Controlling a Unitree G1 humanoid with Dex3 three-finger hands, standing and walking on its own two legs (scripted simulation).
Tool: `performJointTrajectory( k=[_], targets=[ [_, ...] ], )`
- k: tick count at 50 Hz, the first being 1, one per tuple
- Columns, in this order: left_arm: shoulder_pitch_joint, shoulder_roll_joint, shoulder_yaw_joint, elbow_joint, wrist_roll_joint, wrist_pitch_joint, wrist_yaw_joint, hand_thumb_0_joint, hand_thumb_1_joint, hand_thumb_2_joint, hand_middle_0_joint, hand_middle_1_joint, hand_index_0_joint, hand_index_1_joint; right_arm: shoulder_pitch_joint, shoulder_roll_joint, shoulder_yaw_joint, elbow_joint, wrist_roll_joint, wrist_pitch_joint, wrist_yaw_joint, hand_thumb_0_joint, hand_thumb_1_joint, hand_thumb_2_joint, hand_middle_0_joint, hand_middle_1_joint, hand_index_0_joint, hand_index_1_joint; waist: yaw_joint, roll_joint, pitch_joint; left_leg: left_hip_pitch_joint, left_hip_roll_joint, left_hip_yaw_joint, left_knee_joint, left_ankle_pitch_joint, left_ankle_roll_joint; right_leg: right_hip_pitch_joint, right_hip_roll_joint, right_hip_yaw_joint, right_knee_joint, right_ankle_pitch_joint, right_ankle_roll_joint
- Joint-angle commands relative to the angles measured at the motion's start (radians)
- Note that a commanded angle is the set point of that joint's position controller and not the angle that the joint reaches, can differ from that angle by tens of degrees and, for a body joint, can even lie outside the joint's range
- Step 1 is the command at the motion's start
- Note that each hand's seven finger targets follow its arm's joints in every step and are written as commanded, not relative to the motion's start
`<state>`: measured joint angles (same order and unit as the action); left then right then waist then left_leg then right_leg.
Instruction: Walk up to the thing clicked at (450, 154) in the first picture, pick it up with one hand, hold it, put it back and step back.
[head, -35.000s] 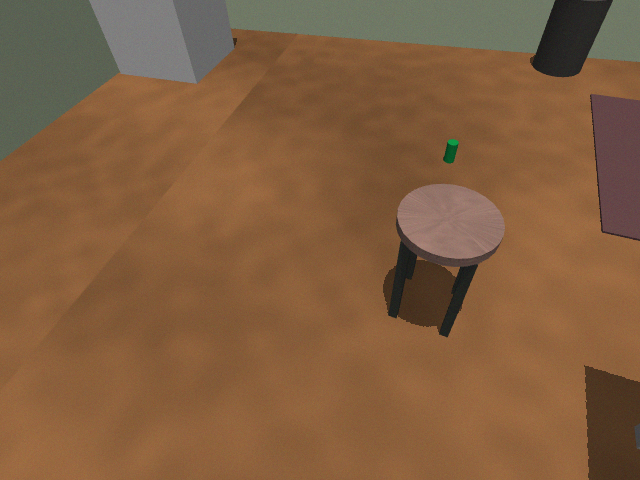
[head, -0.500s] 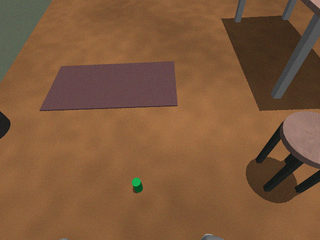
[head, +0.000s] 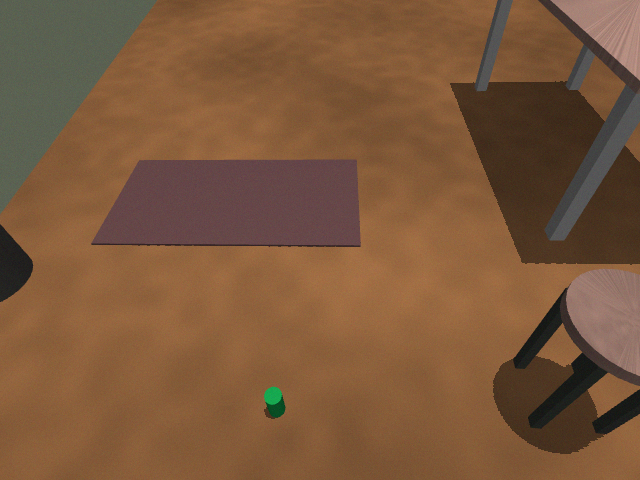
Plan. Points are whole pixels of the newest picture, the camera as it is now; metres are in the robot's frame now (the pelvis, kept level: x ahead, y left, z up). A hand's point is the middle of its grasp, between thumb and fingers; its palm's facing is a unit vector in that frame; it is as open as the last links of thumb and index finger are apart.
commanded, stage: walk up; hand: left
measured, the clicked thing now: (275, 402) +0.48 +0.21 -0.72
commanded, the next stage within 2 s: none
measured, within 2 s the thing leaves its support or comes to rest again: neither
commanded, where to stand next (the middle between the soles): +0.08 -0.01 m, yaw +1 degrees
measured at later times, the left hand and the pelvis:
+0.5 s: hand out of the picture +0.09 +0.24 -0.15, palm faces +0.04 -0.94 -0.33, open 7.3 cm; pelvis +0.01 -0.01 +0.00, yaw +1 degrees
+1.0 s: hand out of the picture +0.11 +0.24 -0.15, palm faces +0.03 -0.93 -0.37, open 7.3 cm; pelvis +0.06 -0.03 -0.01, yaw +2 degrees
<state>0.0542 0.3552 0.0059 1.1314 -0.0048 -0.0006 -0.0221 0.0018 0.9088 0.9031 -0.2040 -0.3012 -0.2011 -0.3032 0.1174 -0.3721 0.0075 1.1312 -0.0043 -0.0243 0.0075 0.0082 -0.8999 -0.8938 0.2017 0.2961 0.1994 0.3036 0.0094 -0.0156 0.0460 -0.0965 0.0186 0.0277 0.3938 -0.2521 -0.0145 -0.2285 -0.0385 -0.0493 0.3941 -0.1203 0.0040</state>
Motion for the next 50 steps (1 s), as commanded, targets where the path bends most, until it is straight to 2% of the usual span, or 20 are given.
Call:
performJointTrajectory(
  k=[1, 6, 13, 18, 24, 35, 36, 37, 38, 39, 40, 41, 42, 43, 44, 45, 46, 47, 48, 50],
  targets=[
    [-0.062, 0.195, 0.041, -0.042, 0.007, -0.025, 0.012, 0.0, 0.9, 0.9, -0.2, -0.3, -0.2, -0.3, -0.061, -0.21, -0.043, -0.048, 0.0, -0.02, -0.017, 0.0, -0.9, -0.9, 0.2, 0.3, 0.2, 0.3, 0.0, 0.017, -0.055, -0.093, 0.109, -0.096, -0.114, 0.062, 0.046, 0.115, -0.099, 0.118, -0.085, 0.018, -0.024],
    [-0.056, 0.203, 0.046, -0.028, 0.01, -0.026, 0.013, 0.0, 0.9, 0.9, -0.2, -0.3, -0.2, -0.3, -0.053, -0.21, -0.045, -0.039, 0.001, -0.014, -0.014, 0.0, -0.9, -0.9, 0.2, 0.3, 0.2, 0.3, -0.005, 0.0, -0.052, -0.05, 0.103, -0.092, -0.109, 0.056, 0.045, 0.08, -0.102, 0.128, -0.123, -0.057, -0.023],
    [-0.047, 0.2, 0.049, -0.021, 0.01, -0.028, 0.015, 0.0, 0.9, 0.9, -0.2, -0.3, -0.2, -0.3, -0.05, -0.21, -0.046, -0.031, 0.001, -0.014, -0.017, 0.0, -0.9, -0.9, 0.2, 0.3, 0.2, 0.3, -0.003, -0.002, -0.09, -0.037, 0.113, -0.094, -0.117, 0.14, 0.039, 0.134, -0.107, 0.114, -0.101, 0.066, -0.02],
    [-0.031, 0.196, 0.054, -0.019, 0.01, -0.024, 0.018, 0.0, 0.9, 0.9, -0.2, -0.3, -0.2, -0.3, -0.058, -0.208, -0.047, -0.032, 0.001, -0.011, -0.019, 0.0, -0.9, -0.9, 0.2, 0.3, 0.2, 0.3, 0.001, 0.006, -0.076, -0.039, 0.11, -0.097, -0.116, 0.139, 0.039, 0.127, -0.101, 0.107, -0.11, 0.027, -0.018],
    [-0.038, 0.192, 0.056, -0.03, 0.012, -0.024, 0.019, 0.0, 0.9, 0.9, -0.2, -0.3, -0.2, -0.3, -0.059, -0.197, -0.045, -0.033, -0.002, -0.01, -0.02, 0.0, -0.9, -0.9, 0.2, 0.3, 0.2, 0.3, 0.001, 0.002, -0.077, -0.051, 0.11, -0.095, -0.12, 0.146, 0.037, 0.146, -0.106, 0.108, -0.102, 0.075, -0.019],
    [-0.043, 0.185, 0.063, -0.045, 0.014, -0.02, 0.018, 0.0, 0.9, 0.9, -0.2, -0.3, -0.2, -0.3, -0.04, -0.199, -0.047, -0.04, -0.004, -0.013, -0.022, 0.0, -0.9, -0.9, 0.2, 0.3, 0.2, 0.3, 0.0, 0.009, -0.087, -0.064, 0.112, -0.097, -0.129, 0.157, 0.035, 0.176, -0.103, 0.1, -0.093, 0.07, -0.022],
    [0.012, 0.227, 0.085, -0.08, 0.03, -0.023, 0.0, 0.0, 0.9, 0.9, -0.2, -0.3, -0.2, -0.3, 0.041, -0.243, -0.075, -0.067, -0.016, -0.021, -0.012, 0.0, -0.9, -0.9, 0.2, 0.3, 0.2, 0.3, -0.007, 0.007, -0.131, -0.048, 0.074, -0.086, -0.085, -0.208, 0.09, 0.179, -0.042, 0.068, -0.029, -0.333, -0.051],
    [0.015, 0.228, 0.09, -0.084, 0.039, -0.019, -0.007, 0.0, 0.9, 0.9, -0.2, -0.3, -0.2, -0.3, 0.061, -0.256, -0.082, -0.064, -0.027, -0.021, -0.008, 0.0, -0.9, -0.9, 0.2, 0.3, 0.2, 0.3, -0.01, 0.025, -0.062, -0.088, 0.093, -0.135, -0.101, -0.399, 0.113, 0.071, -0.038, 0.082, -0.001, -0.49, -0.059],
    [-0.01, 0.223, 0.094, -0.103, 0.044, -0.016, -0.013, 0.0, 0.9, 0.9, -0.2, -0.3, -0.2, -0.3, 0.073, -0.261, -0.089, -0.071, -0.029, -0.02, -0.007, 0.0, -0.9, -0.9, 0.2, 0.3, 0.2, 0.3, -0.02, 0.049, 0.028, -0.123, 0.118, -0.186, -0.128, -0.48, 0.131, -0.037, -0.031, 0.08, 0.042, -0.517, -0.057],
    [-0.029, 0.199, 0.091, -0.127, 0.043, -0.014, -0.018, 0.0, 0.9, 0.9, -0.2, -0.3, -0.2, -0.3, 0.092, -0.258, -0.091, -0.079, -0.031, -0.021, -0.005, 0.0, -0.9, -0.9, 0.2, 0.3, 0.2, 0.3, -0.029, 0.079, 0.09, -0.112, 0.157, -0.241, -0.168, -0.483, 0.153, -0.12, -0.011, 0.05, 0.099, -0.445, -0.047],
    [-0.04, 0.181, 0.089, -0.148, 0.043, -0.016, -0.021, 0.0, 0.9, 0.9, -0.2, -0.3, -0.2, -0.3, 0.103, -0.27, -0.1, -0.091, -0.031, -0.026, -0.005, 0.0, -0.9, -0.9, 0.2, 0.3, 0.2, 0.3, -0.035, 0.124, 0.134, -0.066, 0.217, -0.307, -0.207, -0.412, 0.178, -0.183, 0.014, 0.001, 0.185, -0.304, -0.034],
    [-0.037, 0.181, 0.09, -0.166, 0.042, -0.018, -0.021, 0.0, 0.9, 0.9, -0.2, -0.3, -0.2, -0.3, 0.093, -0.291, -0.11, -0.112, -0.029, -0.032, -0.009, 0.0, -0.9, -0.9, 0.2, 0.3, 0.2, 0.3, -0.036, 0.131, 0.137, -0.01, 0.261, -0.344, -0.205, -0.278, 0.207, -0.249, 0.009, 0.018, 0.243, -0.255, -0.025],
    [0.0, 0.191, 0.095, -0.175, 0.04, -0.023, -0.021, 0.0, 0.9, 0.9, -0.2, -0.3, -0.2, -0.3, 0.064, -0.315, -0.122, -0.139, -0.028, -0.039, -0.011, 0.0, -0.9, -0.9, 0.2, 0.3, 0.2, 0.3, -0.019, 0.144, 0.098, 0.007, 0.292, -0.353, -0.177, -0.195, 0.232, -0.229, -0.028, 0.054, 0.254, -0.266, -0.03],
    [0.009, 0.198, 0.097, -0.182, 0.037, -0.027, -0.025, 0.0, 0.9, 0.9, -0.2, -0.3, -0.2, -0.3, 0.064, -0.303, -0.119, -0.157, -0.03, -0.04, -0.009, 0.0, -0.9, -0.9, 0.2, 0.3, 0.2, 0.3, -0.02, 0.134, 0.07, 0.002, 0.268, -0.313, -0.15, -0.163, 0.23, -0.193, -0.034, 0.059, 0.208, -0.291, -0.032],
    [0.057, 0.182, 0.099, -0.178, 0.035, -0.036, -0.025, 0.0, 0.9, 0.9, -0.2, -0.3, -0.2, -0.3, 0.031, -0.299, -0.117, -0.177, -0.028, -0.036, -0.005, 0.0, -0.9, -0.9, 0.2, 0.3, 0.2, 0.3, 0.018, 0.163, 0.05, -0.039, 0.251, -0.259, -0.085, -0.081, 0.209, -0.081, -0.034, 0.057, 0.108, -0.248, -0.044],
    [0.144, 0.179, 0.102, -0.147, 0.035, -0.047, -0.017, 0.0, 0.9, 0.9, -0.2, -0.3, -0.2, -0.3, -0.005, -0.254, -0.105, -0.194, -0.027, -0.028, -0.001, 0.0, -0.9, -0.9, 0.2, 0.3, 0.2, 0.3, 0.063, 0.138, 0.01, -0.078, 0.182, -0.165, 0.036, 0.065, 0.16, 0.085, -0.009, 0.046, -0.008, -0.177, -0.046],
    [0.229, 0.255, 0.124, -0.129, 0.045, -0.061, -0.004, 0.0, 0.9, 0.9, -0.2, -0.3, -0.2, -0.3, 0.029, -0.174, -0.084, -0.217, -0.012, -0.024, 0.001, 0.0, -0.9, -0.9, 0.2, 0.3, 0.2, 0.3, 0.083, -0.116, -0.032, -0.216, 0.043, -0.038, 0.322, 0.058, 0.097, 0.255, -0.101, 0.232, -0.12, -0.13, -0.05],
    [0.269, 0.357, 0.144, -0.142, 0.045, -0.067, 0.002, 0.0, 0.9, 0.9, -0.2, -0.3, -0.2, -0.3, 0.058, -0.151, -0.073, -0.24, -0.01, -0.022, -0.004, 0.0, -0.9, -0.9, 0.2, 0.3, 0.2, 0.3, 0.086, -0.273, -0.008, -0.473, -0.092, 0.003, 0.501, -0.294, 0.052, 0.38, -0.283, 0.532, -0.197, -0.1, -0.135],
    [0.257, 0.372, 0.145, -0.172, 0.038, -0.064, 0.004, 0.0, 0.9, 0.9, -0.2, -0.3, -0.2, -0.3, 0.067, -0.208, -0.085, -0.229, -0.018, -0.015, -0.017, 0.0, -0.9, -0.9, 0.2, 0.3, 0.2, 0.3, 0.078, -0.124, 0.017, -0.47, -0.041, -0.107, 0.598, -0.337, 0.063, 0.315, -0.367, 0.57, -0.152, 0.043, -0.21],
    [0.229, 0.286, 0.121, -0.198, 0.01, -0.064, 0.015, 0.0, 0.9, 0.9, -0.2, -0.3, -0.2, -0.3, 0.133, -0.207, -0.089, -0.21, -0.009, -0.011, -0.01, 0.0, -0.9, -0.9, 0.2, 0.3, 0.2, 0.3, 0.026, -0.045, 0.018, -0.443, -0.005, -0.167, 0.656, -0.218, 0.061, 0.302, -0.27, 0.362, -0.101, 0.267, -0.168]
  ],
)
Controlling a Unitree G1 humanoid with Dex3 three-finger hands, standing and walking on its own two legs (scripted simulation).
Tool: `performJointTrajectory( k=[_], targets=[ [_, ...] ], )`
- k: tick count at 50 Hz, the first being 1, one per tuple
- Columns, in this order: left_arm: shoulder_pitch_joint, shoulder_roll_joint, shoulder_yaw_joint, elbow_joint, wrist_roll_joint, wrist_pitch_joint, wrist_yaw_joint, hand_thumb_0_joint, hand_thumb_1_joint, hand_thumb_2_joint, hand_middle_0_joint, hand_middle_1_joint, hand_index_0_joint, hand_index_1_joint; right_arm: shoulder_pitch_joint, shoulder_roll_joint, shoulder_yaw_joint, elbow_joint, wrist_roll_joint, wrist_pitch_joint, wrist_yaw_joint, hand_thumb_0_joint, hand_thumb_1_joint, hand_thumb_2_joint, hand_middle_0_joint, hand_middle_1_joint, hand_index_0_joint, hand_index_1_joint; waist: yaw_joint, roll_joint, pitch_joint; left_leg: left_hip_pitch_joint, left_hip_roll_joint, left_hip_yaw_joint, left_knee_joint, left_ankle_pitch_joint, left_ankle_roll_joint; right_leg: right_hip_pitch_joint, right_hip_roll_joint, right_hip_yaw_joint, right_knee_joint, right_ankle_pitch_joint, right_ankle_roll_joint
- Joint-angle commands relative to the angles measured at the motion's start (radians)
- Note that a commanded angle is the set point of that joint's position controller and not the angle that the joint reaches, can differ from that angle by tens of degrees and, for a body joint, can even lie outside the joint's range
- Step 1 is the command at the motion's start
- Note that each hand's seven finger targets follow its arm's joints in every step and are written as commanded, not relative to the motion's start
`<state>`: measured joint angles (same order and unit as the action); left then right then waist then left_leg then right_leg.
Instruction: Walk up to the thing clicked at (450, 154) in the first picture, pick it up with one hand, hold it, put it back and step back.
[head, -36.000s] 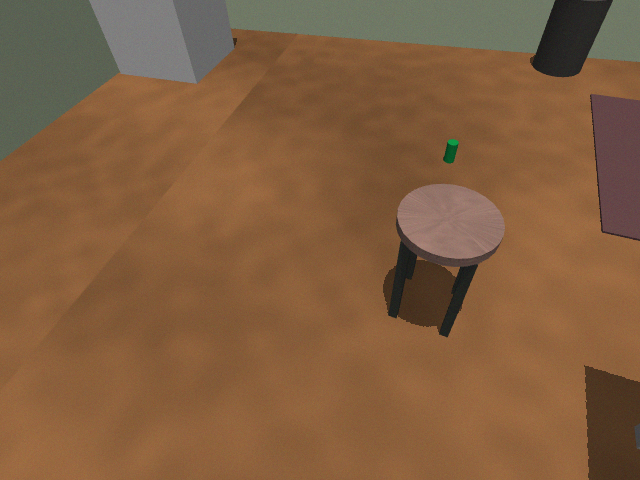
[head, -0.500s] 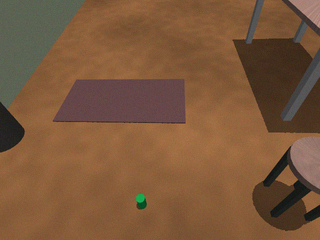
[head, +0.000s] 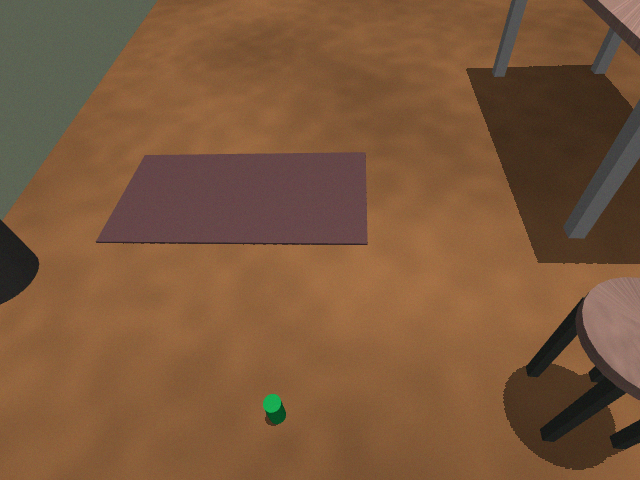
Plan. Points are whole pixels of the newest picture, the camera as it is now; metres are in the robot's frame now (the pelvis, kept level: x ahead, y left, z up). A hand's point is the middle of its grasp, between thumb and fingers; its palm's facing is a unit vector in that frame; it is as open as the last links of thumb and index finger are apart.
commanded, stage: walk up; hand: left
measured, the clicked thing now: (274, 409) +0.43 +0.23 -0.72
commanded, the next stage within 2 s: none
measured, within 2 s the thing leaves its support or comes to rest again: neither
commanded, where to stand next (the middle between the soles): +0.02 +0.02 m, yaw -1 degrees
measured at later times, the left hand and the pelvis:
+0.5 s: hand out of the picture +0.11 +0.29 -0.17, palm faces -0.01 -0.93 -0.37, open 7.3 cm; pelvis -0.01 +0.03 -0.02, yaw -2 degrees
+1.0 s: hand out of the picture +0.03 +0.30 -0.15, palm faces -0.03 -0.92 -0.38, open 7.4 cm; pelvis -0.02 +0.03 +0.00, yaw +0 degrees
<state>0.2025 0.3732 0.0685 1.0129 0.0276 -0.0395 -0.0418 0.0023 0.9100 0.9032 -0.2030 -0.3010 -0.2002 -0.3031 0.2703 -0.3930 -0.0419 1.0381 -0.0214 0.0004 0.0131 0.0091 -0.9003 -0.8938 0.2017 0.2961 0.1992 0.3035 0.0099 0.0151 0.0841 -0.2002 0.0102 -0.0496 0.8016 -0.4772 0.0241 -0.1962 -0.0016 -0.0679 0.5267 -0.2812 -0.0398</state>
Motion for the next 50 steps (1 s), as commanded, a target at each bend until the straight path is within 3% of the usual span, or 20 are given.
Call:
performJointTrajectory(
  k=[1, 5, 11, 13, 15, 19, 25, 27, 28, 30, 31, 33, 34, 38, 41, 42, 43, 44, 46, 50],
  targets=[
    [0.054, 0.251, 0.047, -0.099, -0.022, -0.029, 0.04, 0.0, 0.9, 0.9, -0.2, -0.3, -0.2, -0.3, -0.011, -0.18, -0.041, -0.127, 0.007, -0.033, -0.011, 0.0, -0.9, -0.9, 0.2, 0.3, 0.2, 0.3, 0.004, -0.085, -0.03, -0.322, 0.022, -0.08, 0.217, 0.035, 0.021, 0.246, -0.283, 0.312, -0.227, 0.496, -0.118],
    [0.014, 0.215, 0.023, -0.129, -0.016, -0.028, 0.062, 0.0, 0.9, 0.9, -0.2, -0.3, -0.2, -0.3, -0.027, -0.144, -0.035, -0.127, 0.01, -0.001, -0.006, 0.0, -0.9, -0.9, 0.2, 0.3, 0.2, 0.3, -0.007, -0.1, -0.029, -0.206, 0.019, -0.042, 0.042, 0.1, -0.013, 0.117, -0.244, 0.141, -0.156, 0.78, -0.135],
    [-0.059, 0.235, 0.013, -0.169, -0.047, 0.035, 0.076, 0.0, 0.9, 0.9, -0.2, -0.3, -0.2, -0.3, -0.018, -0.168, -0.047, -0.119, 0.015, 0.011, -0.025, 0.0, -0.9, -0.9, 0.2, 0.3, 0.2, 0.3, -0.034, -0.157, -0.081, -0.036, -0.012, 0.066, -0.219, 0.338, 0.012, 0.006, -0.204, 0.102, 0.08, 0.721, -0.095],
    [-0.029, 0.201, 0.006, -0.181, -0.059, 0.057, 0.079, 0.0, 0.9, 0.9, -0.2, -0.3, -0.2, -0.3, -0.049, -0.248, -0.07, -0.149, 0.007, 0.011, -0.03, 0.0, -0.9, -0.9, 0.2, 0.3, 0.2, 0.3, -0.022, 0.018, -0.104, 0.039, 0.104, -0.057, -0.28, 0.922, 0.059, -0.08, -0.084, 0.065, 0.217, 0.418, -0.006],
    [0.03, 0.187, 0.018, -0.175, -0.074, 0.083, 0.089, 0.0, 0.9, 0.9, -0.2, -0.3, -0.2, -0.3, -0.057, -0.323, -0.089, -0.186, 0.021, 0.013, -0.033, 0.0, -0.9, -0.9, 0.2, 0.3, 0.2, 0.3, -0.043, 0.255, -0.205, 0.076, 0.374, -0.376, -0.374, 1.199, 0.276, -0.12, 0.089, 0.093, 0.588, -0.399, 0.025],
    [0.064, 0.194, 0.026, -0.137, -0.058, 0.101, 0.083, 0.0, 0.9, 0.9, -0.2, -0.3, -0.2, -0.3, -0.185, -0.234, -0.078, -0.253, 0.01, 0.026, -0.052, 0.0, -0.9, -0.9, 0.2, 0.3, 0.2, 0.3, 0.018, 0.134, -0.186, -0.031, 0.261, -0.166, -0.336, 0.825, 0.22, -0.178, 0.05, 0.184, 0.769, -0.313, 0.02],
    [0.098, 0.196, 0.04, -0.121, -0.026, 0.068, 0.061, 0.0, 0.9, 0.9, -0.2, -0.3, -0.2, -0.3, -0.178, -0.246, -0.089, -0.279, -0.026, 0.042, -0.021, 0.0, -0.9, -0.9, 0.2, 0.3, 0.2, 0.3, -0.02, 0.162, -0.167, -0.084, 0.222, -0.202, -0.402, 0.102, 0.186, -0.065, 0.025, 0.051, 0.244, -0.281, 0.04],
    [0.183, 0.194, 0.052, -0.083, -0.011, 0.052, 0.058, 0.0, 0.9, 0.9, -0.2, -0.3, -0.2, -0.3, -0.195, -0.249, -0.087, -0.283, -0.018, 0.054, -0.015, 0.0, -0.9, -0.9, 0.2, 0.3, 0.2, 0.3, 0.02, 0.148, -0.153, -0.198, 0.203, -0.189, -0.354, 0.009, 0.142, 0.065, 0.033, 0.037, 0.009, -0.15, 0.011],
    [0.181, 0.219, 0.061, -0.088, 0.003, 0.041, 0.059, 0.0, 0.9, 0.9, -0.2, -0.3, -0.2, -0.3, -0.172, -0.21, -0.077, -0.278, -0.009, 0.056, -0.013, 0.0, -0.9, -0.9, 0.2, 0.3, 0.2, 0.3, 0.02, 0.052, -0.123, -0.289, 0.151, -0.15, -0.27, -0.069, 0.084, 0.094, 0.005, 0.132, -0.066, -0.201, -0.017],
    [0.04, 0.388, 0.094, -0.173, 0.029, 0.034, 0.065, 0.0, 0.9, 0.9, -0.2, -0.3, -0.2, -0.3, -0.279, -0.183, -0.071, -0.307, -0.001, 0.044, -0.023, 0.0, -0.9, -0.9, 0.2, 0.3, 0.2, 0.3, 0.074, -0.254, 0.021, -0.36, -0.066, -0.087, 0.14, -0.103, -0.026, -0.271, -0.423, 0.71, -0.333, -0.437, -0.224],
    [-0.055, 0.362, 0.085, -0.206, 0.027, 0.021, 0.071, 0.0, 0.9, 0.9, -0.2, -0.3, -0.2, -0.3, -0.274, -0.221, -0.082, -0.291, 0.002, 0.043, -0.025, 0.0, -0.9, -0.9, 0.2, 0.3, 0.2, 0.3, 0.032, -0.162, 0.086, -0.319, -0.04, -0.162, 0.253, -0.04, -0.033, -0.317, -0.418, 0.653, -0.287, -0.248, -0.242],
    [-0.099, 0.252, 0.054, -0.19, 0.012, -0.002, 0.076, 0.0, 0.9, 0.9, -0.2, -0.3, -0.2, -0.3, -0.156, -0.167, -0.068, -0.231, 0.026, 0.023, -0.015, 0.0, -0.9, -0.9, 0.2, 0.3, 0.2, 0.3, -0.038, -0.056, 0.005, -0.304, -0.088, -0.146, 0.251, 0.078, -0.033, -0.122, -0.236, 0.323, -0.125, 0.256, -0.146],
    [-0.082, 0.236, 0.055, -0.185, 0.015, -0.007, 0.072, 0.0, 0.9, 0.9, -0.2, -0.3, -0.2, -0.3, -0.133, -0.155, -0.056, -0.222, 0.029, 0.014, -0.015, 0.0, -0.9, -0.9, 0.2, 0.3, 0.2, 0.3, -0.033, -0.117, -0.052, -0.267, -0.072, -0.1, 0.199, 0.086, -0.032, -0.054, -0.213, 0.263, -0.118, 0.276, -0.124],
    [0.067, 0.248, 0.059, -0.182, 0.018, -0.006, 0.052, 0.0, 0.9, 0.9, -0.2, -0.3, -0.2, -0.3, -0.213, -0.168, -0.047, -0.228, 0.0, -0.016, 0.003, 0.0, -0.9, -0.9, 0.2, 0.3, 0.2, 0.3, 0.074, -0.22, -0.042, -0.288, -0.047, 0.044, -0.125, 0.02, -0.03, 0.165, -0.2, 0.266, -0.095, 0.131, -0.125],
    [0.063, 0.272, 0.052, -0.201, -0.006, 0.008, 0.038, 0.0, 0.9, 0.9, -0.2, -0.3, -0.2, -0.3, -0.095, -0.153, -0.054, -0.199, -0.002, -0.046, 0.0, 0.0, -0.9, -0.9, 0.2, 0.3, 0.2, 0.3, 0.001, -0.178, -0.068, -0.032, -0.072, 0.096, -0.407, 0.176, 0.007, 0.069, -0.199, 0.211, 0.032, 0.255, -0.102],
    [0.073, 0.229, 0.033, -0.215, -0.011, 0.008, 0.036, 0.0, 0.9, 0.9, -0.2, -0.3, -0.2, -0.3, -0.004, -0.19, -0.074, -0.178, -0.007, -0.057, -0.006, 0.0, -0.9, -0.9, 0.2, 0.3, 0.2, 0.3, -0.039, -0.09, -0.134, 0.191, -0.016, -0.026, -0.449, 0.212, 0.044, -0.06, -0.155, 0.163, 0.203, 0.261, -0.055],
    [0.051, 0.163, 0.017, -0.235, -0.024, 0.007, 0.031, 0.0, 0.9, 0.9, -0.2, -0.3, -0.2, -0.3, 0.066, -0.299, -0.105, -0.175, -0.018, -0.063, -0.009, 0.0, -0.9, -0.9, 0.2, 0.3, 0.2, 0.3, -0.072, 0.147, -0.169, 0.354, 0.229, -0.454, -0.492, 0.128, 0.156, -0.364, 0.015, 0.045, 0.438, -0.023, 0.013],
    [0.011, 0.236, 0.042, -0.232, -0.015, 0.013, 0.047, 0.0, 0.9, 0.9, -0.2, -0.3, -0.2, -0.3, 0.104, -0.36, -0.119, -0.185, -0.005, -0.064, -0.002, 0.0, -0.9, -0.9, 0.2, 0.3, 0.2, 0.3, -0.091, 0.134, -0.116, 0.232, 0.371, -0.616, -0.535, 0.057, 0.279, -0.396, -0.004, 0.13, 0.498, -0.358, 0.002],
    [0.043, 0.249, 0.036, -0.211, -0.018, 0.01, 0.044, 0.0, 0.9, 0.9, -0.2, -0.3, -0.2, -0.3, 0.031, -0.303, -0.098, -0.209, 0.005, -0.063, -0.002, 0.0, -0.9, -0.9, 0.2, 0.3, 0.2, 0.3, -0.037, 0.044, -0.007, 0.075, 0.298, -0.448, -0.549, -0.006, 0.262, -0.374, -0.044, 0.2, 0.536, -0.276, -0.006],
    [0.117, 0.217, 0.033, -0.161, -0.014, -0.003, 0.022, 0.0, 0.9, 0.9, -0.2, -0.3, -0.2, -0.3, -0.057, -0.251, -0.071, -0.234, -0.005, -0.052, 0.002, 0.0, -0.9, -0.9, 0.2, 0.3, 0.2, 0.3, -0.013, 0.168, 0.023, -0.128, 0.171, -0.212, -0.552, 0.024, 0.177, -0.18, -0.037, 0.072, 0.289, -0.151, 0.03]
  ],
)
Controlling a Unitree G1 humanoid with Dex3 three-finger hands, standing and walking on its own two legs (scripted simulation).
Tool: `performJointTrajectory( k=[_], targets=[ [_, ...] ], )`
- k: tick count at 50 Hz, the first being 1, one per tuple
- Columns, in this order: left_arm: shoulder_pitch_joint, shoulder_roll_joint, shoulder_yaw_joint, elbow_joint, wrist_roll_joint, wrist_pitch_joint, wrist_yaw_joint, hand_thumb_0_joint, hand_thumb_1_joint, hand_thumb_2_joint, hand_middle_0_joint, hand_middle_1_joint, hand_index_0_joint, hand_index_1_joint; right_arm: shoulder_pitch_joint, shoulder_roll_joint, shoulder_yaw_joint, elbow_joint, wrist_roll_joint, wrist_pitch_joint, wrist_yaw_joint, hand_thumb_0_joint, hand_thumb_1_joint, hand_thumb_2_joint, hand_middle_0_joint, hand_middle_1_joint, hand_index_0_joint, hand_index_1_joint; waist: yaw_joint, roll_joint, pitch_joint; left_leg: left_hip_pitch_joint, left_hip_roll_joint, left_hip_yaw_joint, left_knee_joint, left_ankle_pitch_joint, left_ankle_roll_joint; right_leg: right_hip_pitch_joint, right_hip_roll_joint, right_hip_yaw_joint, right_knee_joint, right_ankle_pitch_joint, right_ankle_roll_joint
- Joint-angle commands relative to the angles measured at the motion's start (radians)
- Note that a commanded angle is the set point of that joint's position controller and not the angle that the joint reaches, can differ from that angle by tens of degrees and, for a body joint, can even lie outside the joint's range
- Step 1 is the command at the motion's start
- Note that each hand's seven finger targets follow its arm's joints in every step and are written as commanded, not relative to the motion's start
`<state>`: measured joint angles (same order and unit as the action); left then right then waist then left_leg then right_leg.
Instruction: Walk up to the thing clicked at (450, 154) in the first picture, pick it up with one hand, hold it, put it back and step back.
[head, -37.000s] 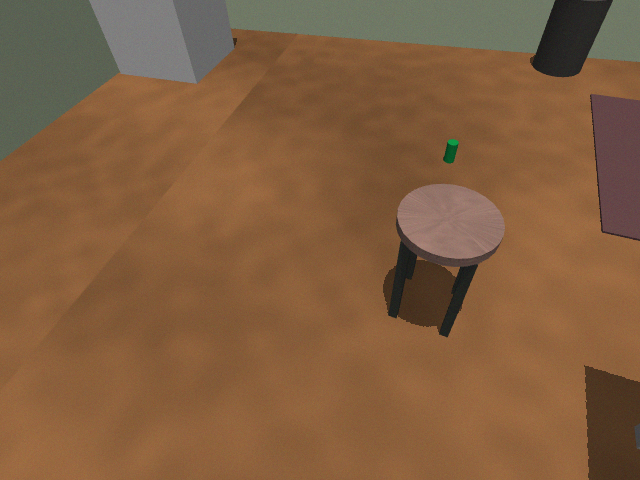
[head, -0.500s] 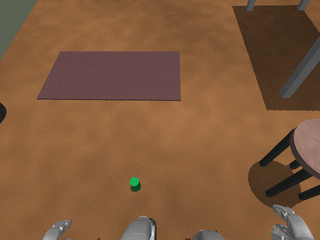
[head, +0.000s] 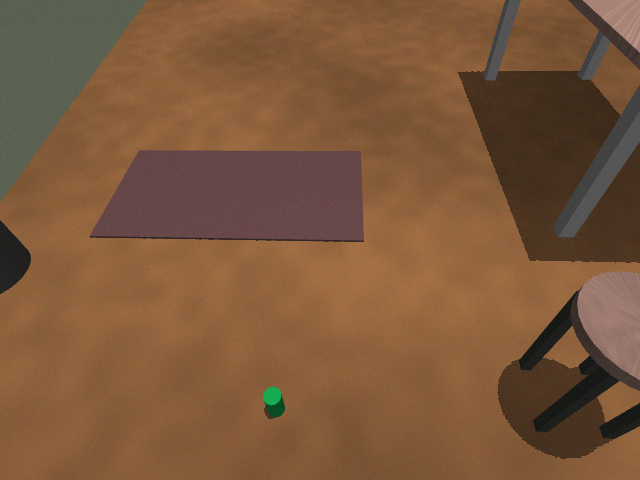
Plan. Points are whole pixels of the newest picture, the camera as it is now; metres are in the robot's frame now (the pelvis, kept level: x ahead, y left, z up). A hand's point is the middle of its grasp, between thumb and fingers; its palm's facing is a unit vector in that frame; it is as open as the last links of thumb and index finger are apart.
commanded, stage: walk up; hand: left
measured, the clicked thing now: (274, 402) +0.45 +0.20 -0.71
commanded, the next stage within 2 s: none
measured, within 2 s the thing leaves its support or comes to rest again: neither
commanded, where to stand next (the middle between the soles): +0.04 -0.01 m, yaw -1 degrees
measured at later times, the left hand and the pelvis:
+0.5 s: hand out of the picture +0.09 +0.28 -0.15, palm faces +0.02 -0.92 -0.40, open 7.3 cm; pelvis +0.01 +0.01 -0.01, yaw +2 degrees
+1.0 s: hand out of the picture +0.07 +0.30 -0.16, palm faces -0.01 -0.90 -0.43, open 7.3 cm; pelvis -0.05 +0.02 -0.02, yaw +1 degrees
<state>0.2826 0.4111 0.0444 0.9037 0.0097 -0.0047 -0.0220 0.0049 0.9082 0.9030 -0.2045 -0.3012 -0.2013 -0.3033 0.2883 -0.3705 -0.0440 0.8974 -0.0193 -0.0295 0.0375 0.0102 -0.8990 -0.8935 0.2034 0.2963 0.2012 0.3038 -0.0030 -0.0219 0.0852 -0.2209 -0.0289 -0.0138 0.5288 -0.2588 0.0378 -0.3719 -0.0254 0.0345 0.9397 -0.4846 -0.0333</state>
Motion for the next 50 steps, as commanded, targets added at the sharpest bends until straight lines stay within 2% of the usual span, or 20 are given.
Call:
performJointTrajectory(
  k=[1, 5, 6, 7, 8, 11, 16, 18, 19, 20, 21, 22, 24, 26, 28, 35, 36, 39, 45, 50],
  targets=[
    [0.035, 0.162, 0.053, -0.045, 0.002, -0.039, 0.006, 0.0, 0.9, 0.9, -0.2, -0.3, -0.2, -0.3, -0.093, -0.256, -0.059, -0.097, -0.009, -0.014, -0.023, 0.0, -0.9, -0.9, 0.2, 0.3, 0.2, 0.3, 0.004, 0.209, 0.017, -0.153, 0.203, -0.212, -0.25, -0.145, 0.152, 0.069, -0.005, -0.043, -0.2, 0.079, 0.027],
    [0.046, 0.17, 0.059, -0.013, 0.006, -0.05, 0.045, 0.0, 0.9, 0.9, -0.2, -0.3, -0.2, -0.3, -0.13, -0.187, -0.028, -0.104, 0.013, 0.036, -0.021, 0.0, -0.9, -0.9, 0.2, 0.3, 0.2, 0.3, 0.045, 0.135, -0.048, -0.242, 0.138, -0.12, 0.014, 0.005, 0.068, 0.288, 0.017, -0.034, -0.461, 0.284, 0.02],
    [0.027, 0.222, 0.066, -0.023, 0.015, -0.057, 0.053, 0.0, 0.9, 0.9, -0.2, -0.3, -0.2, -0.3, -0.101, -0.16, -0.021, -0.101, 0.021, 0.043, -0.021, 0.0, -0.9, -0.9, 0.2, 0.3, 0.2, 0.3, 0.038, 0.024, -0.042, -0.263, 0.063, -0.093, 0.127, -0.049, 0.023, 0.258, -0.103, 0.147, -0.558, 0.261, -0.015],
    [-0.022, 0.289, 0.073, -0.042, 0.021, -0.066, 0.057, 0.0, 0.9, 0.9, -0.2, -0.3, -0.2, -0.3, -0.071, -0.123, -0.014, -0.098, 0.024, 0.051, -0.024, 0.0, -0.9, -0.9, 0.2, 0.3, 0.2, 0.3, 0.01, -0.126, -0.039, -0.273, -0.02, -0.085, 0.269, -0.223, -0.021, 0.166, -0.324, 0.454, -0.709, 0.187, -0.093],
    [-0.074, 0.345, 0.081, -0.046, 0.018, -0.06, 0.062, 0.0, 0.9, 0.9, -0.2, -0.3, -0.2, -0.3, -0.073, -0.215, -0.047, -0.077, 0.013, 0.066, -0.033, 0.0, -0.9, -0.9, 0.2, 0.3, 0.2, 0.3, 0.012, -0.094, -0.03, -0.187, 0.002, -0.124, 0.442, -0.329, -0.021, 0.033, -0.401, 0.502, -0.685, 0.176, -0.206],
    [-0.12, 0.278, 0.071, -0.052, 0.013, -0.058, 0.068, 0.0, 0.9, 0.9, -0.2, -0.3, -0.2, -0.3, -0.01, -0.228, -0.061, -0.036, 0.019, 0.07, -0.032, 0.0, -0.9, -0.9, 0.2, 0.3, 0.2, 0.3, -0.012, -0.087, -0.044, -0.209, 0.013, -0.159, 0.538, -0.245, -0.022, 0.078, -0.282, 0.284, -0.592, 0.296, -0.174],
    [-0.128, 0.254, 0.067, -0.057, 0.033, -0.043, 0.051, 0.0, 0.9, 0.9, -0.2, -0.3, -0.2, -0.3, -0.039, -0.205, -0.052, -0.016, 0.007, 0.054, -0.017, 0.0, -0.9, -0.9, 0.2, 0.3, 0.2, 0.3, 0.026, -0.196, -0.092, -0.136, 0.033, -0.013, 0.22, -0.266, -0.035, 0.112, -0.212, 0.187, -0.547, 0.1, -0.155],
    [-0.177, 0.238, 0.055, -0.061, 0.018, -0.027, 0.039, 0.0, 0.9, 0.9, -0.2, -0.3, -0.2, -0.3, 0.011, -0.194, -0.053, 0.025, 0.002, 0.036, -0.021, 0.0, -0.9, -0.9, 0.2, 0.3, 0.2, 0.3, -0.014, -0.148, -0.096, 0.023, 0.012, 0.038, -0.013, -0.112, -0.027, 0.024, -0.18, 0.132, -0.453, 0.143, -0.121],
    [-0.162, 0.195, 0.038, -0.056, 0.006, -0.021, 0.037, 0.0, 0.9, 0.9, -0.2, -0.3, -0.2, -0.3, 0.006, -0.199, -0.053, 0.032, -0.008, 0.024, -0.03, 0.0, -0.9, -0.9, 0.2, 0.3, 0.2, 0.3, -0.022, -0.09, -0.103, 0.074, 0.012, 0.006, -0.111, -0.038, -0.02, 0.0, -0.153, 0.103, -0.379, 0.203, -0.076],
    [-0.147, 0.14, 0.021, -0.054, -0.006, -0.017, 0.035, 0.0, 0.9, 0.9, -0.2, -0.3, -0.2, -0.3, -0.014, -0.234, -0.057, 0.024, -0.021, 0.01, -0.038, 0.0, -0.9, -0.9, 0.2, 0.3, 0.2, 0.3, -0.01, 0.023, -0.112, 0.087, 0.136, -0.202, -0.207, -0.056, 0.012, -0.04, -0.099, 0.067, -0.253, 0.247, -0.027],
    [-0.14, 0.122, 0.012, -0.04, -0.022, -0.013, 0.037, 0.0, 0.9, 0.9, -0.2, -0.3, -0.2, -0.3, -0.138, -0.314, -0.059, -0.011, -0.01, 0.003, -0.038, 0.0, -0.9, -0.9, 0.2, 0.3, 0.2, 0.3, 0.029, 0.168, -0.059, -0.044, 0.318, -0.449, -0.25, -0.106, 0.099, -0.062, 0.017, -0.012, -0.233, 0.071, 0.02],
    [-0.172, 0.19, 0.036, -0.009, -0.008, -0.012, 0.044, 0.0, 0.9, 0.9, -0.2, -0.3, -0.2, -0.3, -0.18, -0.329, -0.062, -0.017, 0.001, 0.002, -0.034, 0.0, -0.9, -0.9, 0.2, 0.3, 0.2, 0.3, 0.008, 0.132, -0.03, -0.192, 0.345, -0.439, -0.225, -0.093, 0.163, 0.084, -0.02, 0.022, -0.175, -0.006, 0.015],
    [-0.137, 0.157, 0.021, 0.015, -0.016, -0.029, 0.037, 0.0, 0.9, 0.9, -0.2, -0.3, -0.2, -0.3, -0.23, -0.242, -0.028, -0.006, 0.004, -0.001, -0.035, 0.0, -0.9, -0.9, 0.2, 0.3, 0.2, 0.3, 0.055, 0.087, -0.056, -0.098, 0.203, -0.183, -0.096, 0.169, 0.086, 0.144, -0.022, 0.005, -0.362, 0.211, 0.009],
    [-0.132, 0.188, 0.021, 0.042, -0.02, -0.044, 0.039, 0.0, 0.9, 0.9, -0.2, -0.3, -0.2, -0.3, -0.182, -0.225, -0.024, 0.018, 0.02, -0.003, -0.038, 0.0, -0.9, -0.9, 0.2, 0.3, 0.2, 0.3, 0.025, 0.104, -0.134, -0.033, 0.133, -0.101, -0.02, 0.291, 0.013, 0.228, -0.064, 0.062, -0.422, 0.552, -0.01],
    [-0.189, 0.194, 0.011, 0.046, -0.02, -0.042, 0.035, 0.0, 0.9, 0.9, -0.2, -0.3, -0.2, -0.3, -0.147, -0.212, -0.021, 0.047, 0.023, 0.004, -0.04, 0.0, -0.9, -0.9, 0.2, 0.3, 0.2, 0.3, -0.008, 0.075, -0.14, -0.011, 0.126, -0.114, -0.103, 0.12, 0.008, 0.214, -0.082, 0.076, -0.414, 0.509, -0.019],
    [-0.203, 0.173, -0.008, 0.11, -0.021, -0.039, 0.035, 0.0, 0.9, 0.9, -0.2, -0.3, -0.2, -0.3, -0.223, -0.205, -0.017, 0.093, 0.024, 0.008, -0.042, 0.0, -0.9, -0.9, 0.2, 0.3, 0.2, 0.3, 0.003, 0.037, -0.132, 0.06, 0.138, -0.078, -0.145, 0.187, 0.008, 0.229, -0.084, 0.067, -0.502, 0.54, 0.003],
    [-0.23, 0.228, 0.018, 0.093, -0.032, -0.028, 0.045, 0.0, 0.9, 0.9, -0.2, -0.3, -0.2, -0.3, -0.249, -0.26, -0.038, 0.095, 0.033, 0.033, -0.044, 0.0, -0.9, -0.9, 0.2, 0.3, 0.2, 0.3, 0.012, 0.049, -0.022, 0.047, 0.133, -0.075, -0.06, 0.417, 0.013, 0.131, -0.102, 0.07, -0.435, 0.734, 0.002],
    [-0.2, 0.22, 0.023, 0.089, -0.033, -0.019, 0.057, 0.0, 0.9, 0.9, -0.2, -0.3, -0.2, -0.3, -0.24, -0.239, -0.051, 0.083, 0.047, 0.052, -0.047, 0.0, -0.9, -0.9, 0.2, 0.3, 0.2, 0.3, 0.005, 0.033, -0.144, 0.094, 0.139, -0.053, 0.01, 0.534, 0.037, 0.181, -0.093, 0.047, -0.372, 0.826, -0.018],
    [-0.212, 0.253, 0.037, 0.039, -0.01, 0.011, 0.063, 0.0, 0.9, 0.9, -0.2, -0.3, -0.2, -0.3, -0.273, -0.221, -0.067, 0.013, 0.027, 0.096, -0.034, 0.0, -0.9, -0.9, 0.2, 0.3, 0.2, 0.3, 0.0, -0.021, -0.168, -0.012, 0.093, -0.047, 0.169, 0.174, 0.057, 0.074, -0.157, 0.163, -0.356, 0.594, -0.112],
    [-0.294, 0.319, 0.067, -0.042, 0.027, 0.012, 0.066, 0.0, 0.9, 0.9, -0.2, -0.3, -0.2, -0.3, -0.133, -0.207, -0.082, -0.014, 0.006, 0.111, -0.013, 0.0, -0.9, -0.9, 0.2, 0.3, 0.2, 0.3, -0.022, -0.214, -0.135, -0.001, -0.001, -0.042, 0.527, -0.323, 0.01, -0.167, -0.338, 0.406, -0.534, 0.358, -0.233]
  ],
)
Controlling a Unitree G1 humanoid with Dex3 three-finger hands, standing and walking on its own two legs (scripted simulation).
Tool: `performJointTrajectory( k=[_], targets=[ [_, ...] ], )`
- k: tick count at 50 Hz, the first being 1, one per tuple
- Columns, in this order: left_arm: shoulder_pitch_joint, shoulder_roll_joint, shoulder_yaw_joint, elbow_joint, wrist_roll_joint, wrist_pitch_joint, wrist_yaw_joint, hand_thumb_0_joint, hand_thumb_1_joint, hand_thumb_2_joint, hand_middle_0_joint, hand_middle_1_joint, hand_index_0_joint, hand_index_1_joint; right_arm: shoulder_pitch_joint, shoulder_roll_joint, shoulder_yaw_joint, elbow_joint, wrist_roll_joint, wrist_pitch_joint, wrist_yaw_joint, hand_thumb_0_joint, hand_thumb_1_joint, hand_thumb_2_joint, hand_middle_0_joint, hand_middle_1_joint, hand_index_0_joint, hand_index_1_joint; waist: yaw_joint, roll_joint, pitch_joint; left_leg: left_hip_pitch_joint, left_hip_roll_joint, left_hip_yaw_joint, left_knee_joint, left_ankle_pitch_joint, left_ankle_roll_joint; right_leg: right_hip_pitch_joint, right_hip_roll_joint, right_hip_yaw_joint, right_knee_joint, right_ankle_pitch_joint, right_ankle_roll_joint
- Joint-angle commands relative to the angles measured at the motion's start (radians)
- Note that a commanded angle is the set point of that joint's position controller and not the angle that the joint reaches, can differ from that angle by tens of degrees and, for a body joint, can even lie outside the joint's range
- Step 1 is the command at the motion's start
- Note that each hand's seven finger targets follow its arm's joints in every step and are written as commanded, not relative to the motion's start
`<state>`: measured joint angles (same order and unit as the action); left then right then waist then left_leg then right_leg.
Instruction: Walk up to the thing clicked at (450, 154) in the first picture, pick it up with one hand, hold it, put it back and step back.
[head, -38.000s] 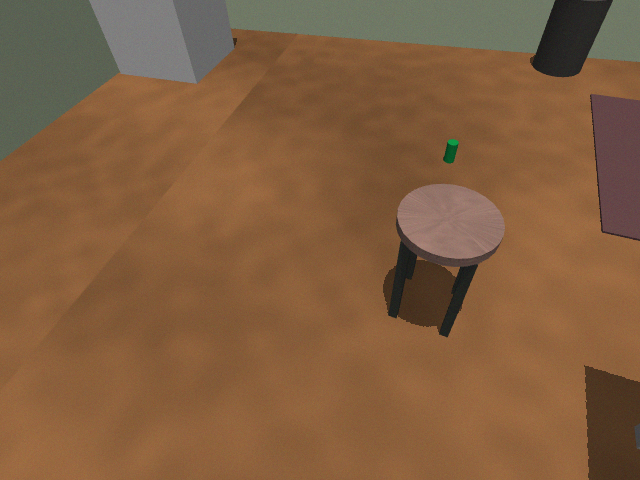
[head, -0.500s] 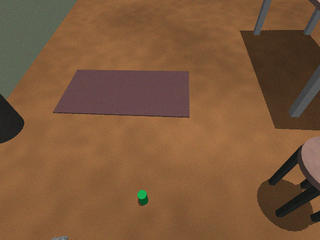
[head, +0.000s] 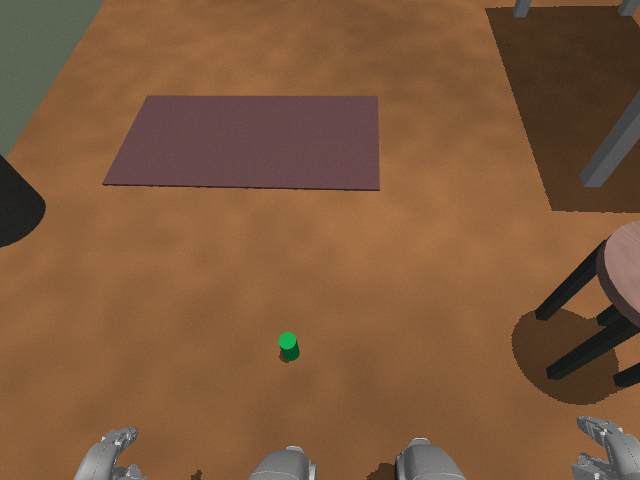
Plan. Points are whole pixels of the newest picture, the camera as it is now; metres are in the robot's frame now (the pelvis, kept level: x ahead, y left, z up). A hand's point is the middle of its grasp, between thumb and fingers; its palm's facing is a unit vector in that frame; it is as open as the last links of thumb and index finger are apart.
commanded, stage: walk up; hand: left
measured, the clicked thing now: (289, 346) +0.50 +0.18 -0.69
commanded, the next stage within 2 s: stand in 1.92 s
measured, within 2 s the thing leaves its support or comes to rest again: neither
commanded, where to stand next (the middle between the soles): +0.09 -0.02 m, yaw -2 degrees
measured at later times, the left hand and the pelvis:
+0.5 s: hand out of the picture +0.09 +0.26 -0.11, palm faces -0.16 -0.90 -0.41, open 7.4 cm; pelvis +0.00 -0.03 +0.03, yaw -5 degrees
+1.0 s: hand out of the picture +0.13 +0.29 -0.14, palm faces -0.01 -0.88 -0.48, open 7.4 cm; pelvis +0.03 +0.00 +0.00, yaw -1 degrees
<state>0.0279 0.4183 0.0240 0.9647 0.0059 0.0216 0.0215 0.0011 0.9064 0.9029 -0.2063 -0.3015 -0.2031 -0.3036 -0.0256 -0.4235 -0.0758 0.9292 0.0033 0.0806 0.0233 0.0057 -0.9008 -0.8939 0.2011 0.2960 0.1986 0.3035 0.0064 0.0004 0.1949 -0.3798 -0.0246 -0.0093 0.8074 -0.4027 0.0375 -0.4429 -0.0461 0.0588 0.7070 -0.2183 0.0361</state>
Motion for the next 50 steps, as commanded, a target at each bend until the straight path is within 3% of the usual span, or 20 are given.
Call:
performJointTrajectory(
  k=[1, 3, 4, 5, 8, 17, 21, 24, 25, 27, 28, 30, 33, 36, 38, 45, 46, 47, 48, 50],
  targets=[
    [-0.062, 0.302, 0.087, -0.116, 0.038, -0.015, 0.024, 0.0, 0.9, 0.9, -0.2, -0.3, -0.2, -0.3, 0.205, -0.159, -0.053, -0.04, -0.015, -0.006, 0.005, 0.0, -0.9, -0.9, 0.2, 0.3, 0.2, 0.3, -0.045, -0.214, -0.256, 0.171, 0.011, -0.042, 0.19, -0.167, 0.009, -0.097, -0.275, 0.327, -0.277, -0.007, -0.273],
    [-0.086, 0.235, 0.078, -0.127, 0.042, -0.008, 0.024, 0.0, 0.9, 0.9, -0.2, -0.3, -0.2, -0.3, 0.326, -0.183, -0.07, 0.011, -0.028, -0.038, 0.007, 0.0, -0.9, -0.9, 0.2, 0.3, 0.2, 0.3, -0.108, -0.063, -0.291, 0.261, 0.066, -0.112, -0.211, -0.161, 0.029, -0.154, -0.085, 0.205, -0.047, -0.341, -0.15],
    [-0.039, 0.145, 0.054, -0.126, 0.031, -0.004, 0.023, 0.0, 0.9, 0.9, -0.2, -0.3, -0.2, -0.3, 0.331, -0.256, -0.083, 0.012, -0.052, -0.056, 0.001, 0.0, -0.9, -0.9, 0.2, 0.3, 0.2, 0.3, -0.108, 0.242, -0.233, 0.221, 0.216, -0.47, -0.507, -0.403, 0.066, -0.272, 0.118, 0.073, 0.24, -0.423, -0.095],
    [0.008, 0.195, 0.069, -0.109, 0.036, -0.003, 0.019, 0.0, 0.9, 0.9, -0.2, -0.3, -0.2, -0.3, 0.229, -0.32, -0.088, -0.035, -0.053, -0.073, -0.004, 0.0, -0.9, -0.9, 0.2, 0.3, 0.2, 0.3, -0.067, 0.157, -0.186, 0.07, 0.361, -0.694, -0.627, -0.56, 0.144, -0.243, 0.109, 0.161, 0.315, -0.344, -0.07],
    [0.143, 0.223, 0.083, -0.026, 0.022, -0.01, -0.004, 0.0, 0.9, 0.9, -0.2, -0.3, -0.2, -0.3, 0.051, -0.272, -0.068, -0.071, -0.052, -0.118, -0.023, 0.0, -0.9, -0.9, 0.2, 0.3, 0.2, 0.3, 0.031, 0.046, -0.155, 0.037, 0.311, -0.512, -0.562, -0.429, 0.12, -0.125, 0.071, 0.181, 0.363, -0.216, -0.055],
    [0.084, 0.229, 0.099, -0.1, 0.022, -0.056, -0.065, 0.0, 0.9, 0.9, -0.2, -0.3, -0.2, -0.3, 0.378, -0.254, -0.075, -0.034, -0.039, -0.162, -0.011, 0.0, -0.9, -0.9, 0.2, 0.3, 0.2, 0.3, -0.093, 0.153, -0.088, 0.379, 0.284, -0.348, -0.612, -0.216, 0.132, -0.225, 0.056, 0.056, 0.158, -0.18, -0.035],
    [0.176, 0.21, 0.094, -0.092, 0.014, -0.074, -0.07, 0.0, 0.9, 0.9, -0.2, -0.3, -0.2, -0.3, 0.333, -0.26, -0.069, -0.08, -0.042, -0.135, 0.011, 0.0, -0.9, -0.9, 0.2, 0.3, 0.2, 0.3, -0.056, 0.248, -0.091, 0.203, 0.255, -0.204, -0.577, -0.159, 0.163, 0.036, 0.047, -0.076, -0.044, -0.229, -0.03],
    [0.411, 0.209, 0.109, -0.013, 0.008, -0.092, -0.039, 0.0, 0.9, 0.9, -0.2, -0.3, -0.2, -0.3, 0.292, -0.201, -0.046, -0.113, -0.041, -0.103, 0.017, 0.0, -0.9, -0.9, 0.2, 0.3, 0.2, 0.3, 0.053, 0.136, -0.169, -0.005, 0.16, -0.071, -0.29, -0.048, 0.103, 0.445, 0.074, -0.11, -0.278, -0.03, -0.044],
    [0.472, 0.241, 0.12, -0.004, 0.012, -0.098, -0.023, 0.0, 0.9, 0.9, -0.2, -0.3, -0.2, -0.3, 0.332, -0.144, -0.028, -0.117, -0.038, -0.092, 0.02, 0.0, -0.9, -0.9, 0.2, 0.3, 0.2, 0.3, 0.076, -0.014, -0.213, -0.119, 0.097, -0.016, -0.108, -0.144, 0.076, 0.573, 0.051, -0.06, -0.304, -0.067, -0.039],
    [0.461, 0.385, 0.139, -0.062, 0.029, -0.116, 0.004, 0.0, 0.9, 0.9, -0.2, -0.3, -0.2, -0.3, 0.308, -0.125, -0.025, -0.168, -0.036, -0.072, 0.02, 0.0, -0.9, -0.9, 0.2, 0.3, 0.2, 0.3, 0.079, -0.108, -0.149, -0.366, -0.018, -0.147, 0.299, -0.153, 0.005, 0.439, -0.375, 0.643, -0.554, -0.611, -0.185],
    [0.37, 0.403, 0.134, -0.09, 0.017, -0.115, 0.006, 0.0, 0.9, 0.9, -0.2, -0.3, -0.2, -0.3, 0.29, -0.216, -0.054, -0.161, -0.032, -0.07, 0.017, 0.0, -0.9, -0.9, 0.2, 0.3, 0.2, 0.3, 0.05, -0.025, -0.055, -0.353, 0.046, -0.223, 0.311, -0.094, 0.003, 0.305, -0.402, 0.652, -0.586, -0.704, -0.241],
    [0.276, 0.344, 0.124, -0.104, 0.006, -0.128, 0.018, 0.0, 0.9, 0.9, -0.2, -0.3, -0.2, -0.3, 0.405, -0.23, -0.066, -0.099, -0.026, -0.066, 0.029, 0.0, -0.9, -0.9, 0.2, 0.3, 0.2, 0.3, -0.024, -0.029, -0.016, -0.313, 0.07, -0.239, 0.307, 0.032, -0.014, 0.283, -0.27, 0.391, -0.511, -0.426, -0.173],
    [0.283, 0.299, 0.111, -0.119, 0.007, -0.134, 0.041, 0.0, 0.9, 0.9, -0.2, -0.3, -0.2, -0.3, 0.456, -0.204, -0.069, -0.087, -0.046, -0.044, 0.036, 0.0, -0.9, -0.9, 0.2, 0.3, 0.2, 0.3, -0.04, -0.079, -0.047, -0.163, 0.06, -0.214, 0.307, 0.074, -0.053, 0.171, -0.235, 0.156, -0.399, 0.152, -0.203],
    [0.243, 0.27, 0.103, -0.14, -0.004, -0.125, 0.061, 0.0, 0.9, 0.9, -0.2, -0.3, -0.2, -0.3, 0.409, -0.175, -0.06, -0.121, -0.036, -0.025, 0.028, 0.0, -0.9, -0.9, 0.2, 0.3, 0.2, 0.3, -0.039, -0.142, -0.042, -0.108, -0.003, -0.199, 0.339, 0.078, -0.057, 0.103, -0.226, 0.046, -0.291, 0.684, -0.216],
    [0.212, 0.258, 0.098, -0.165, -0.005, -0.112, 0.061, 0.0, 0.9, 0.9, -0.2, -0.3, -0.2, -0.3, 0.371, -0.178, -0.059, -0.136, -0.023, -0.019, 0.014, 0.0, -0.9, -0.9, 0.2, 0.3, 0.2, 0.3, -0.032, -0.168, -0.061, -0.091, -0.016, -0.174, 0.323, 0.051, -0.055, 0.105, -0.231, 0.028, -0.254, 0.746, -0.232],
    [0.168, 0.261, 0.082, -0.182, -0.011, -0.048, 0.049, 0.0, 0.9, 0.9, -0.2, -0.3, -0.2, -0.3, 0.317, -0.159, -0.052, -0.144, -0.016, -0.05, -0.01, 0.0, -0.9, -0.9, 0.2, 0.3, 0.2, 0.3, -0.028, -0.193, -0.208, 0.097, -0.007, 0.051, -0.274, 0.21, -0.016, 0.23, -0.158, -0.011, 0.085, 0.59, -0.177],
    [0.2, 0.229, 0.07, -0.175, -0.024, -0.042, 0.05, 0.0, 0.9, 0.9, -0.2, -0.3, -0.2, -0.3, 0.326, -0.187, -0.059, -0.144, -0.03, -0.059, -0.011, 0.0, -0.9, -0.9, 0.2, 0.3, 0.2, 0.3, -0.034, -0.099, -0.239, 0.187, 0.015, 0.002, -0.342, 0.467, 0.006, 0.187, -0.116, -0.022, 0.181, 0.464, -0.125],
    [0.278, 0.167, 0.056, -0.176, -0.035, -0.037, 0.055, 0.0, 0.9, 0.9, -0.2, -0.3, -0.2, -0.3, 0.29, -0.27, -0.078, -0.178, -0.048, -0.064, -0.01, 0.0, -0.9, -0.9, 0.2, 0.3, 0.2, 0.3, -0.014, 0.127, -0.292, 0.295, 0.207, -0.267, -0.289, 0.832, 0.075, 0.04, -0.021, -0.027, 0.344, 0.117, -0.068],
    [0.248, 0.184, 0.06, -0.182, -0.046, -0.027, 0.068, 0.0, 0.9, 0.9, -0.2, -0.3, -0.2, -0.3, 0.267, -0.321, -0.087, -0.192, -0.013, -0.059, -0.006, 0.0, -0.9, -0.9, 0.2, 0.3, 0.2, 0.3, -0.041, 0.274, -0.359, 0.305, 0.37, -0.478, -0.313, 0.987, 0.251, -0.023, 0.104, -0.048, 0.49, -0.456, -0.061],
    [0.205, 0.223, 0.072, -0.155, -0.04, -0.012, 0.076, 0.0, 0.9, 0.9, -0.2, -0.3, -0.2, -0.3, 0.236, -0.25, -0.075, -0.2, -0.004, -0.055, -0.017, 0.0, -0.9, -0.9, 0.2, 0.3, 0.2, 0.3, -0.039, 0.116, -0.344, 0.25, 0.319, -0.36, -0.288, 0.852, 0.252, -0.03, 0.09, 0.077, 0.633, -0.441, -0.067]
  ],
)
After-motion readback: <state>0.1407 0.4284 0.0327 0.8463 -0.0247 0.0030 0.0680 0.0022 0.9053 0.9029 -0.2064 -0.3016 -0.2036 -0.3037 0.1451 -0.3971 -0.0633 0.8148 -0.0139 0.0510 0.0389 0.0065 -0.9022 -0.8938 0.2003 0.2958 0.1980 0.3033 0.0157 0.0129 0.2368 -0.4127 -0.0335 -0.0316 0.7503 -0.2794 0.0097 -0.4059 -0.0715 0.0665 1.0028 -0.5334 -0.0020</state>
